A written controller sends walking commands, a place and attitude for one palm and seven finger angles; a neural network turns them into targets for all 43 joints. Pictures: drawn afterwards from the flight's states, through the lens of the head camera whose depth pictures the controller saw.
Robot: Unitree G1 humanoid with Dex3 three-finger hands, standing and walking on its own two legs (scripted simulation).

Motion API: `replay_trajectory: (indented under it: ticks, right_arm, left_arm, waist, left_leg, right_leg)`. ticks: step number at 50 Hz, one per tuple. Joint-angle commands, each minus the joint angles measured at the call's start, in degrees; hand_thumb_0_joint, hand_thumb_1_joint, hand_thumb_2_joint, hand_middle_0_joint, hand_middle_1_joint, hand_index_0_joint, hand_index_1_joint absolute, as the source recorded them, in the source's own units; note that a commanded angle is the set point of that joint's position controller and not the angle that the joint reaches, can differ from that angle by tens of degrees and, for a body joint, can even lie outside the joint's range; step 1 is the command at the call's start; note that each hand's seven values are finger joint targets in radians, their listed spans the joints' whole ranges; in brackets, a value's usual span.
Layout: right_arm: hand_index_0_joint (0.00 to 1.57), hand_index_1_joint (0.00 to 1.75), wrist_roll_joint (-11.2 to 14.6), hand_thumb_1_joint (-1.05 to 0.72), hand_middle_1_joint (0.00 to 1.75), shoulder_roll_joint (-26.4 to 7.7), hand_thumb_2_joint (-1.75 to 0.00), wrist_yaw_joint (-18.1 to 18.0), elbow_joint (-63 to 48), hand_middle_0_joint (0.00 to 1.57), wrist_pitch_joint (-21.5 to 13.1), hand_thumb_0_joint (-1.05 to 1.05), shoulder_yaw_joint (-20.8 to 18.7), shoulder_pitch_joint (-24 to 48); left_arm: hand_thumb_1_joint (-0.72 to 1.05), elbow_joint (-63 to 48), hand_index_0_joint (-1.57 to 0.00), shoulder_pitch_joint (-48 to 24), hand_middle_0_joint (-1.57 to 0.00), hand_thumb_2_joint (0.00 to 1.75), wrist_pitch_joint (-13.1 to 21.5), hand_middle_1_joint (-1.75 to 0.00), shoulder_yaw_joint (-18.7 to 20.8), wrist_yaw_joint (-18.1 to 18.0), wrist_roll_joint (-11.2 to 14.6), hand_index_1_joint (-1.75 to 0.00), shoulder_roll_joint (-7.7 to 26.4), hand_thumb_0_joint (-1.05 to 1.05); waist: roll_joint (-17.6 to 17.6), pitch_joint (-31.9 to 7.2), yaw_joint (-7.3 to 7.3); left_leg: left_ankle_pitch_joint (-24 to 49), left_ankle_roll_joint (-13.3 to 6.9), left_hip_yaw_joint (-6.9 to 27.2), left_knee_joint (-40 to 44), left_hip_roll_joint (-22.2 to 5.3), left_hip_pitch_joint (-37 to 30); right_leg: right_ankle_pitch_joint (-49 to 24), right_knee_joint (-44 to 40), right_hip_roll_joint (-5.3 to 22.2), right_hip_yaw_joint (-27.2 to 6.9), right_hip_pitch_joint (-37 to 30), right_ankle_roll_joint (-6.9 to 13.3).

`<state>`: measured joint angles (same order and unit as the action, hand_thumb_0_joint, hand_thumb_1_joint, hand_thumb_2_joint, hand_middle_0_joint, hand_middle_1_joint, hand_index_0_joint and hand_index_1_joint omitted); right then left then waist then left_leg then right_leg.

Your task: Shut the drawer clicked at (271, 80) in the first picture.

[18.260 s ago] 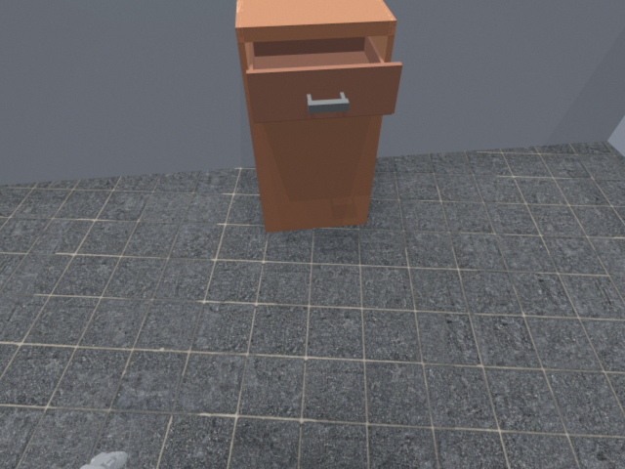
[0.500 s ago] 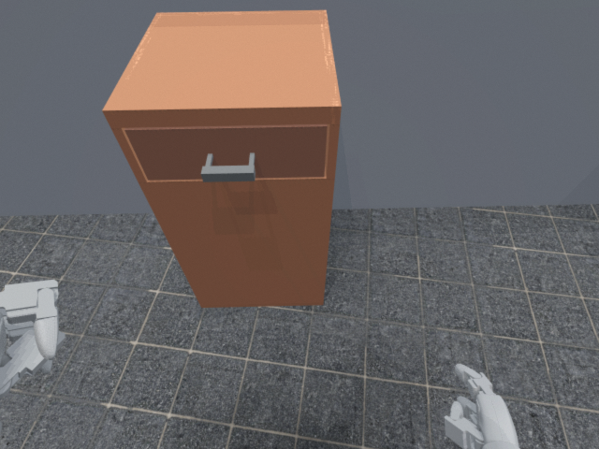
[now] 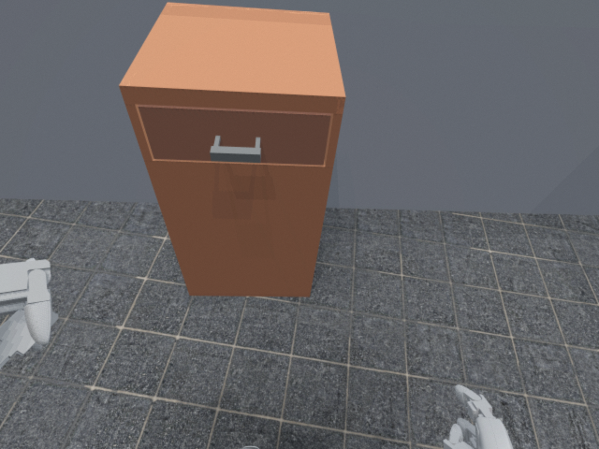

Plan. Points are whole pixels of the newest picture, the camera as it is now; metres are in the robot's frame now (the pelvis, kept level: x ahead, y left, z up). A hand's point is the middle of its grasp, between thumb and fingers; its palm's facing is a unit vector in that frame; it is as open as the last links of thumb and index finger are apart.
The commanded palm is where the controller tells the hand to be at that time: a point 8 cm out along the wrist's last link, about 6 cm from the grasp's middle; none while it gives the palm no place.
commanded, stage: step back with the hand held close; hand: left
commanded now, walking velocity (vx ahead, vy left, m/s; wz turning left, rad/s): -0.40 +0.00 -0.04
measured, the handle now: (236, 147) +0.71 +0.15 -0.04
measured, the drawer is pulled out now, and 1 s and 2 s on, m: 0.00 0.00 0.00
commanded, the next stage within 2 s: stop stepping back and stand still in 0.24 s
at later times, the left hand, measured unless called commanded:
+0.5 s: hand out of the picture +0.10 +0.23 +0.17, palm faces +0.34 -0.84 -0.42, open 3.2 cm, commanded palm +0.05 +0.27 +0.18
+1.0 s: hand out of the picture +0.06 +0.25 +0.17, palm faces +0.33 -0.84 -0.43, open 3.2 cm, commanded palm +0.00 +0.29 +0.18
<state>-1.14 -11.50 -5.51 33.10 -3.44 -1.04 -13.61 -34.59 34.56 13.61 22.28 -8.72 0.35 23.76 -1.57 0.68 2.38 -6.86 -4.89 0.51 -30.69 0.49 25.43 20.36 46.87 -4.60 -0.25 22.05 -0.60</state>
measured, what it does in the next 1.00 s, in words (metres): walks backwards: right foot, then left foot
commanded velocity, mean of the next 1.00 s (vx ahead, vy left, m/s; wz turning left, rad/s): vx -0.09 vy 0.01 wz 0.00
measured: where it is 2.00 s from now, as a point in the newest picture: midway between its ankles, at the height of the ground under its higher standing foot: outside the picture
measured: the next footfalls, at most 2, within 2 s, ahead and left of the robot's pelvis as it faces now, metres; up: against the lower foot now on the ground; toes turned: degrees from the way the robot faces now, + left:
right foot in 0.18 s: -0.16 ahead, -0.07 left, +0.00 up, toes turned -1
left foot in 0.78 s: +0.00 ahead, +0.08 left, +0.00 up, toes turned -2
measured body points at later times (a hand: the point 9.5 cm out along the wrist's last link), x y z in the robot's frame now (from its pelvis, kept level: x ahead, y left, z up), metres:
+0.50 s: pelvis -0.09 -0.01 -0.01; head -0.11 +0.01 +0.44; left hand +0.07 +0.27 +0.19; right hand +0.05 -0.27 -0.08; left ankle +0.04 +0.06 -0.73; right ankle -0.17 -0.13 -0.73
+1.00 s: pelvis -0.15 +0.02 +0.00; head -0.14 +0.04 +0.45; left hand +0.03 +0.29 +0.19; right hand +0.01 -0.20 -0.07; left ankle -0.04 +0.08 -0.73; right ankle -0.17 -0.09 -0.73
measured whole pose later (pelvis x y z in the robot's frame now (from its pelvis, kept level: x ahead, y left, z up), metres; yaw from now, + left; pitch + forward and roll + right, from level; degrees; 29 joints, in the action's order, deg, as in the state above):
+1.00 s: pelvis -0.15 +0.02 +0.00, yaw -2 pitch +0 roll -1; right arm -1.2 -8.3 -3.9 33.9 -7.9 2.6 -12.5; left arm -33.8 35.4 11.3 21.1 -8.7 1.3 22.0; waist 1.4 0.6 0.9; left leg -3.3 -2.9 -0.6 -22.5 3.0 20.6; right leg 21.2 26.8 -2.2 0.6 10.3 1.4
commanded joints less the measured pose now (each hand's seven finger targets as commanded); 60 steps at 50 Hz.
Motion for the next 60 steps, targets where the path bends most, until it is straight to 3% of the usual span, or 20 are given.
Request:
replay_trajectory:
  ticks: [1,7,11,13,15,18,23,27,30,32,35,38,40,43,47,50,52,55,58,60]
  right_arm:
    - [0.2,0.3,-0.5,-0.9,0.3,-7.2,-0.9,0.8,-8.3,0.2,-4.8,0.0,-2.3,6.3]
    - [0.2,0.3,-1.4,-0.9,0.3,-7.6,-0.9,2.3,-3.9,0.2,-4.0,0.0,-1.8,5.2]
    - [0.2,0.3,-0.1,-0.9,0.3,-7.1,-0.9,2.3,-5.9,0.2,-2.6,0.0,-2.3,6.6]
    - [0.2,0.3,1.6,-0.9,0.3,-7.1,-0.9,2.5,-7.9,0.2,-2.2,0.0,-2.3,7.6]
    - [0.2,0.3,2.3,-0.9,0.3,-6.7,-0.9,1.8,-9.6,0.2,-1.7,0.0,-1.7,10.5]
    - [0.2,0.3,1.4,-0.9,0.3,-5.8,-0.9,0.7,-7.7,0.2,-1.3,0.0,-1.5,10.2]
    - [0.2,0.3,1.5,-0.9,0.3,-7.6,-0.9,-1.2,-7.0,0.2,-3.0,0.0,-0.7,7.9]
    - [0.2,0.3,0.5,-0.9,0.3,-8.6,-0.9,-1.4,-8.0,0.2,-4.6,0.0,-0.6,9.3]
    - [0.2,0.3,0.1,-0.9,0.3,-7.2,-0.9,-0.2,-8.3,0.2,-5.3,0.0,-0.9,7.6]
    - [0.2,0.3,0.6,-0.9,0.3,-6.7,-0.9,0.7,-8.4,0.2,-5.1,0.0,-1.1,5.9]
    - [0.2,0.3,0.5,-0.9,0.3,-6.6,-0.9,0.9,-6.4,0.2,-3.3,0.0,-2.1,5.9]
    - [0.2,0.3,1.0,-0.9,0.3,-7.3,-0.9,-0.4,-5.3,0.2,-4.4,0.0,-1.3,6.0]
    - [0.2,0.3,1.3,-0.9,0.3,-8.0,-0.9,-1.1,-5.9,0.2,-6.4,0.0,-0.8,5.9]
    - [0.2,0.3,0.1,-0.9,0.3,-5.9,-0.9,-0.7,-5.6,0.2,-7.6,0.0,0.1,6.3]
    - [0.2,0.3,0.2,-0.9,0.3,-6.2,-0.9,0.9,-7.3,0.2,-7.5,0.0,-0.2,6.7]
    - [0.2,0.3,-0.2,-0.9,0.3,-6.1,-0.9,1.3,-7.3,0.2,-5.5,0.0,-0.5,6.6]
    - [0.2,0.3,0.3,-0.9,0.3,-6.4,-0.9,1.0,-6.3,0.2,-4.7,0.0,-1.2,6.9]
    - [0.2,0.3,1.2,-0.9,0.3,-6.3,-0.9,0.5,-5.7,0.2,-3.8,0.0,-1.0,7.0]
    - [0.2,0.3,1.2,-0.9,0.3,-7.0,-0.9,-0.5,-6.0,0.2,-4.9,0.0,-0.6,7.9]
    - [0.2,0.3,0.6,-0.9,0.3,-7.1,-0.9,-0.6,-6.4,0.2,-5.7,0.0,-0.1,8.3]
  left_arm:
    - [0.9,-12.4,-1.4,6.2,-1.4,0.9,4.1,-1.6,5.8,-1.0,2.3,-1.6,6.5,0.0]
    - [0.9,-14.3,-1.4,3.4,-1.4,0.9,5.5,-1.6,5.6,0.5,3.4,-1.6,9.5,0.0]
    - [0.9,-15.7,-1.4,0.8,-1.4,0.9,6.9,-1.6,8.6,1.1,4.5,-1.6,11.3,0.0]
    - [0.9,-14.7,-1.4,5.8,-1.4,0.9,6.3,-1.6,10.1,1.5,5.6,-1.6,12.2,0.0]
    - [0.9,-12.8,-1.4,7.9,-1.4,0.9,5.8,-1.6,10.6,1.6,6.4,-1.6,11.9,0.0]
    - [0.9,-9.5,-1.4,6.5,-1.4,0.9,4.4,-1.6,9.3,0.9,5.7,-1.6,10.9,0.0]
    - [0.9,-5.5,-1.4,-3.8,-1.4,0.9,2.5,-1.6,4.2,-0.3,3.4,-1.6,8.4,0.0]
    - [0.9,-11.5,-1.4,-7.1,-1.4,0.9,2.9,-1.6,4.0,-0.4,2.0,-1.6,8.4,0.0]
    - [0.9,-13.2,-1.4,-0.5,-1.4,0.9,2.7,-1.6,5.4,-0.2,1.9,-1.6,8.8,0.0]
    - [0.9,-12.8,-1.4,6.3,-1.4,0.9,2.5,-1.6,7.3,0.1,2.5,-1.6,10.2,0.0]
    - [0.9,-11.9,-1.4,4.5,-1.4,0.9,1.4,-1.6,5.9,-0.2,3.7,-1.6,7.3,0.0]
    - [0.9,-8.4,-1.4,-3.3,-1.4,0.9,0.6,-1.6,3.3,-0.9,2.4,-1.6,5.6,0.0]
    - [0.9,-7.4,-1.4,-4.2,-1.4,0.9,1.3,-1.6,3.9,-1.1,1.8,-1.6,6.6,0.0]
    - [0.9,-11.4,-1.4,-5.6,-1.4,0.9,2.7,-1.6,4.9,-0.9,1.3,-1.6,7.6,0.0]
    - [0.9,-12.9,-1.4,2.4,-1.4,0.9,1.4,-1.6,3.5,-0.8,1.0,-1.6,6.2,0.0]
    - [0.9,-12.0,-1.4,4.4,-1.4,0.9,1.4,-1.6,4.9,-0.4,2.1,-1.6,7.2,0.0]
    - [0.9,-10.4,-1.4,3.6,-1.4,0.9,0.6,-1.6,6.4,-0.7,2.9,-1.6,7.8,0.0]
    - [0.9,-7.3,-1.4,1.3,-1.4,0.9,-0.1,-1.6,4.1,-0.8,2.8,-1.6,5.1,0.0]
    - [0.9,-9.2,-1.4,-2.2,-1.4,0.9,0.9,-1.6,4.0,-0.6,2.4,-1.6,6.5,0.0]
    - [0.9,-11.9,-1.4,-4.0,-1.4,0.9,1.5,-1.6,3.9,-0.8,1.4,-1.6,6.3,0.0]
  waist:
    - [-7.8,-7.5,-2.35]
    - [-8.6,-15.8,-2.81]
    - [-4.8,-20.2,-2.34]
    - [3.3,-20.9,-2.64]
    - [5.1,-13.2,-2.21]
    - [4.8,-3.5,-1.23]
    - [-0.2,4.6,-0.69]
    - [-9.9,1.7,-2.04]
    - [-10.7,-5.2,-3.2]
    - [-1.4,-8.9,-2.67]
    - [8.7,-3.9,-1.34]
    - [1.6,3.3,0.03]
    - [-5.8,1.8,-1.57]
    - [-11.8,-2.5,-2.16]
    - [-7.8,-6.6,-2.85]
    - [-0.8,-6.2,-1.64]
    - [7.1,-5.2,-1.76]
    - [5.9,-1.0,-0.87]
    - [-3.1,-0.3,-1.11]
    - [-13.1,-1.0,-2.07]
  left_leg:
    - [-18.4,-2.2,16.5,22.0,-13.8,-0.6]
    - [23.2,4.1,8.1,11.1,-10.8,-23.6]
    - [28.6,2.9,3.1,6.8,-8.6,-29.5]
    - [19.4,2.5,2.2,1.2,-7.0,-31.6]
    - [0.7,4.1,0.5,-2.3,-4.2,-24.5]
    - [-5.1,6.0,1.2,-13.7,-1.3,-19.0]
    - [-6.5,3.9,5.1,0.8,-4.5,-17.7]
    - [-31.9,3.9,17.2,25.2,-9.0,-4.0]
    - [-27.9,6.6,12.0,24.6,-6.8,-2.0]
    - [-14.1,6.4,2.3,7.1,-1.0,-12.2]
    - [-6.1,6.4,2.2,-17.9,-0.1,-13.7]
    - [-8.7,5.0,4.2,-1.6,-2.9,-14.8]
    - [-5.2,2.3,11.6,11.5,-7.7,-12.0]
    - [-32.1,3.6,25.0,28.9,-13.5,-7.3]
    - [-22.0,3.6,11.2,21.7,-8.1,-6.5]
    - [-10.0,5.8,3.2,5.8,-2.1,-11.4]
    - [-8.8,5.7,3.2,-5.2,-1.2,-15.7]
    - [-5.9,4.6,3.0,-5.1,-2.2,-15.2]
    - [-9.8,3.7,9.1,8.4,-6.6,-17.9]
    - [-33.2,4.6,21.2,27.4,-11.9,-8.4]
  right_leg:
    - [8.1,-1.8,0.4,-0.5,-7.7,1.0]
    - [-5.6,-29.6,2.3,-0.3,-7.9,2.4]
    - [-15.2,-25.1,2.9,0.6,-5.7,0.4]
    - [-20.0,-25.7,5.5,-0.3,-2.0,-1.2]
    - [-11.7,-29.6,10.7,-2.2,4.7,1.1]
    - [-2.4,-33.1,17.4,-8.0,14.8,6.9]
    - [4.2,-29.8,10.1,-3.4,10.1,2.8]
    - [9.8,-19.0,0.5,1.5,-7.5,1.8]
    - [8.5,-19.6,-0.2,2.7,-17.2,3.0]
    - [9.6,-29.9,5.8,-1.8,-9.0,5.0]
    - [16.3,-36.4,18.7,-12.8,9.3,11.4]
    - [8.5,-28.3,11.6,-3.9,8.5,5.2]
    - [-1.1,-20.3,4.3,-0.4,-0.8,0.8]
    - [7.1,-5.3,1.9,-1.6,-6.7,0.6]
    - [2.8,-21.5,2.6,1.5,-16.5,2.0]
    - [2.0,-32.6,9.3,-4.7,-9.2,5.0]
    - [12.8,-36.3,14.3,-10.1,2.3,7.7]
    - [4.8,-32.1,13.8,-7.5,4.8,7.0]
    - [5.1,-24.7,7.1,-2.2,2.9,2.5]
    - [7.5,-11.9,1.0,1.1,-6.3,0.9]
